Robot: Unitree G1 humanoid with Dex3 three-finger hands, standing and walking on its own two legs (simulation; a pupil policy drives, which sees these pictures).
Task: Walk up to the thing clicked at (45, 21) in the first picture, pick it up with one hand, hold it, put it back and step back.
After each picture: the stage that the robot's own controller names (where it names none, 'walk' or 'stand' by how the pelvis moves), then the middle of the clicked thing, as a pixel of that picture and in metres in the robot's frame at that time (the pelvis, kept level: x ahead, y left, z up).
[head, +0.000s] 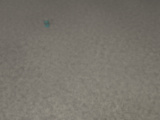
stand; (46, 22) +1.80 +0.47 -0.72
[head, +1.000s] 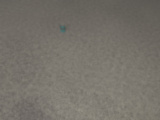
walk; (62, 27) +1.70 +0.21 -0.70
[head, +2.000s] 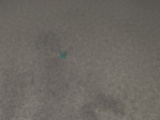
walk; (63, 52) +1.15 +0.16 -0.71
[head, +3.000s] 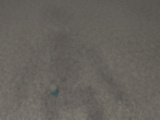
walk; (53, 90) +0.71 +0.23 -0.71
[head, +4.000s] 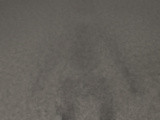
walk; out of the picture +0.45 +0.24 -0.70
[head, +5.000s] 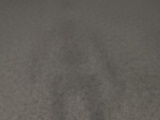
stand; out of the picture +0.33 +0.19 -0.72
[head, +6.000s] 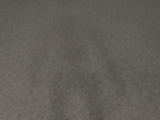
stand; out of the picture +0.33 +0.20 -0.73
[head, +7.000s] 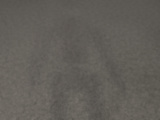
stand; out of the picture +0.31 +0.21 -0.73
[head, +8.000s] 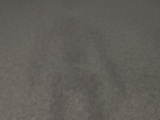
stand; out of the picture +0.31 +0.21 -0.73
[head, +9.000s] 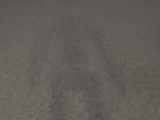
go down; out of the picture +0.30 +0.21 -0.73
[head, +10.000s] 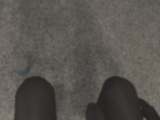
go down; (21, 67) +0.40 +0.23 -0.31
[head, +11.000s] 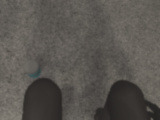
approach; (32, 69) +0.40 +0.22 -0.31
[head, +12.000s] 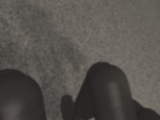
close in; out of the picture +0.38 +0.26 -0.22
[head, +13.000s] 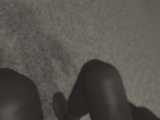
close; out of the picture +0.38 +0.27 -0.22
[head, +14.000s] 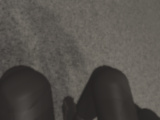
lift; out of the picture +0.31 +0.24 -0.21
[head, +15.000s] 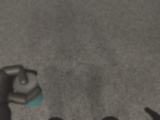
lift; (29, 90) +0.31 +0.18 -0.01
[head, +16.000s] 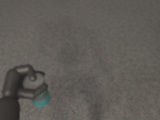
hold; (37, 90) +0.32 +0.16 +0.01
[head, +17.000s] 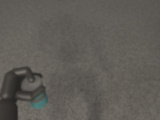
hold; (35, 92) +0.32 +0.17 -0.01
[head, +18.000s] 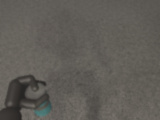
crouch; (39, 100) +0.30 +0.16 -0.05
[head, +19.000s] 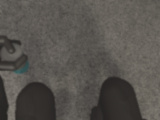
lower; (16, 59) +0.41 +0.21 -0.11
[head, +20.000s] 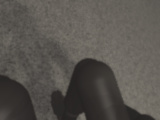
lower; out of the picture +0.39 +0.25 -0.23
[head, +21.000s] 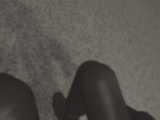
lower; out of the picture +0.38 +0.26 -0.23
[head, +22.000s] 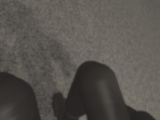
lower; out of the picture +0.38 +0.26 -0.23
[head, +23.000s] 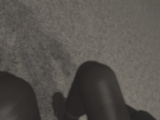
lower; out of the picture +0.38 +0.26 -0.23
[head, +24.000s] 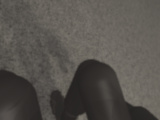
open; out of the picture +0.36 +0.25 -0.23
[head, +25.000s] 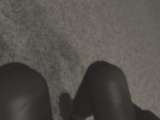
stand; out of the picture +0.36 +0.23 -0.22
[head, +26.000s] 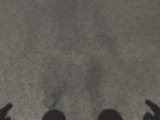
walk; (49, 102) +0.35 +0.18 -0.53
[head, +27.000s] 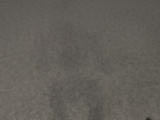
stand; out of the picture +0.32 +0.17 -0.66
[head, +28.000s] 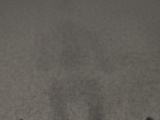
stand; out of the picture +0.32 +0.17 -0.66
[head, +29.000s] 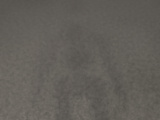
stand; out of the picture +0.34 +0.16 -0.72
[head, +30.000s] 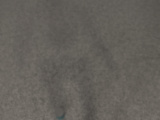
walk; (59, 113) +0.37 +0.13 -0.70
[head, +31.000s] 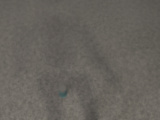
walk; (62, 91) +0.59 +0.12 -0.69
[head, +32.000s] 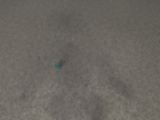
walk; (57, 63) +0.93 +0.25 -0.69
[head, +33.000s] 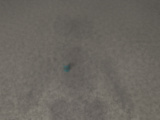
stand; (66, 66) +0.97 +0.15 -0.72
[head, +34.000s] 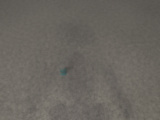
stand; (63, 69) +0.99 +0.19 -0.73
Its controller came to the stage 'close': yes
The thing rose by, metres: 0.70
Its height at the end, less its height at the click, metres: +0.00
